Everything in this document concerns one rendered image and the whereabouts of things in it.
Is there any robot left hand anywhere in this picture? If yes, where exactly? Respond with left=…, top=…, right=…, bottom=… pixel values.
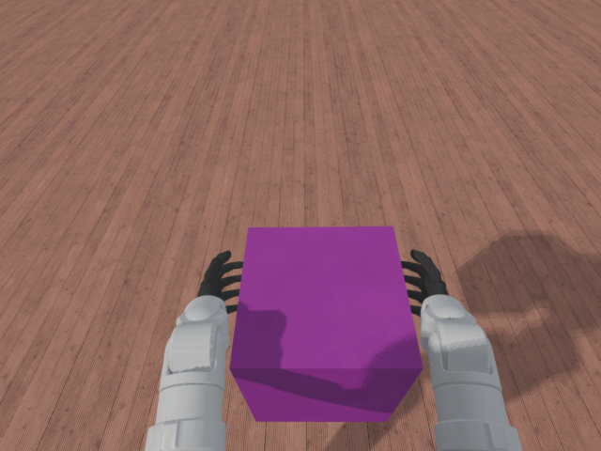
left=197, top=251, right=243, bottom=314

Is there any right robot forearm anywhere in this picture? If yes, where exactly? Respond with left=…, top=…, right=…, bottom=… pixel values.
left=420, top=294, right=523, bottom=451

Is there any robot right hand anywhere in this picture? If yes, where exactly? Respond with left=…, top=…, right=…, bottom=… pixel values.
left=401, top=250, right=449, bottom=317

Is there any carton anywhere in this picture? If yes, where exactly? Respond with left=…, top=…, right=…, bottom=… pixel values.
left=229, top=226, right=424, bottom=422

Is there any left robot forearm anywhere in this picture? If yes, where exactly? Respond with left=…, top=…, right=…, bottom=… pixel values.
left=145, top=295, right=229, bottom=451

